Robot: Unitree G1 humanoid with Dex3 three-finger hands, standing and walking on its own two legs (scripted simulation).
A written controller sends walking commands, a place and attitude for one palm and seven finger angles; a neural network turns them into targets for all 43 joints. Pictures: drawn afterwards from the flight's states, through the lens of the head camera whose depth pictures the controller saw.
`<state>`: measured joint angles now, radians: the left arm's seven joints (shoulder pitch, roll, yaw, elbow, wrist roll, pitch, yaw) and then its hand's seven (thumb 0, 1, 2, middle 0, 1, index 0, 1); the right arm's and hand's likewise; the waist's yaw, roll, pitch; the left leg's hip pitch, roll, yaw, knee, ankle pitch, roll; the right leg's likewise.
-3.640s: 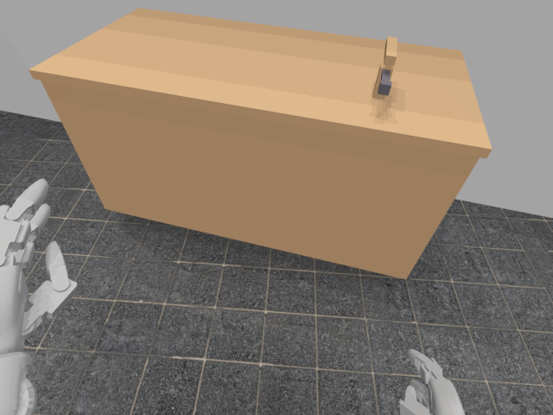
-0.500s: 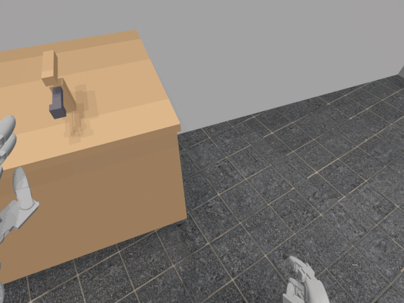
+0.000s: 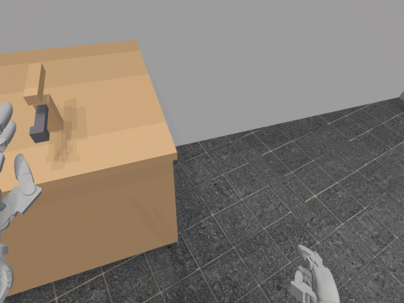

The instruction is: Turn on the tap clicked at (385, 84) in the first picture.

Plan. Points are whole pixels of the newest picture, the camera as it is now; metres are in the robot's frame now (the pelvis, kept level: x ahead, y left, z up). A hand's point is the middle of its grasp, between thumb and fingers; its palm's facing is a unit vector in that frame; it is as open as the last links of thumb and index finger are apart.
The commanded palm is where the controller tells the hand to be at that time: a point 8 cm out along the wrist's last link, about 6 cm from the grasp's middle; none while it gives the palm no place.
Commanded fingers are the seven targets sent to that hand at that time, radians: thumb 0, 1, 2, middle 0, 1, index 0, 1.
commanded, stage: come to a stop and stand still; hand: left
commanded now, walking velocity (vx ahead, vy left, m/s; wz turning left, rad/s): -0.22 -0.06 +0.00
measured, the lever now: (39, 133) +0.43 +0.39 +0.07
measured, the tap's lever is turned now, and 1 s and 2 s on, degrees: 0 0 0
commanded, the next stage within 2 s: look again from close up in 1.58 s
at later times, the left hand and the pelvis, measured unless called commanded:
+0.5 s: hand (31, 183) +0.23 +0.25 +0.19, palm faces +0.44 -0.73 -0.52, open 7.4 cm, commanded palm +0.15 +0.26 +0.18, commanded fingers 0.00 0.90 0.90 -0.20 -0.30 -0.20 -0.30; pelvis -0.01 -0.02 +0.00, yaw +1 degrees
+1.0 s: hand out of the picture +0.19 +0.30 +0.18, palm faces +0.49 -0.83 -0.28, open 7.5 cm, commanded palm +0.13 +0.31 +0.18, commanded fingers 0.00 0.90 0.90 -0.20 -0.30 -0.20 -0.30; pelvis -0.02 +0.03 +0.00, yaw +1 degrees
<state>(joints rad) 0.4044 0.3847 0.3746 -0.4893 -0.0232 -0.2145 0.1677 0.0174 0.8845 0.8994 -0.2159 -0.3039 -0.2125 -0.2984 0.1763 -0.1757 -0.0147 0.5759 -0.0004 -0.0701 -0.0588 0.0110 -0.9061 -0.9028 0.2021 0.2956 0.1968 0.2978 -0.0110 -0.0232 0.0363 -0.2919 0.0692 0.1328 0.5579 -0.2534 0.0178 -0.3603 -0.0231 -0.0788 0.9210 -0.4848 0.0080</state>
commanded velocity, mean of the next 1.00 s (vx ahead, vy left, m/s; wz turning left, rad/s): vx -0.03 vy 0.03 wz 0.00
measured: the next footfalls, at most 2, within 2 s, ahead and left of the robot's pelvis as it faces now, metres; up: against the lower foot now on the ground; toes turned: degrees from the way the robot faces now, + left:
right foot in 0.14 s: +0.08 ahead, -0.12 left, +0.00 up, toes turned +4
left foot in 0.42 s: +0.04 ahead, +0.09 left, +0.00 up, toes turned +4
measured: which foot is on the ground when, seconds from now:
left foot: down 0.00-0.18, up 0.20-0.40, down 0.42-1.00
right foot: up 0.00-0.12, down 0.14-1.00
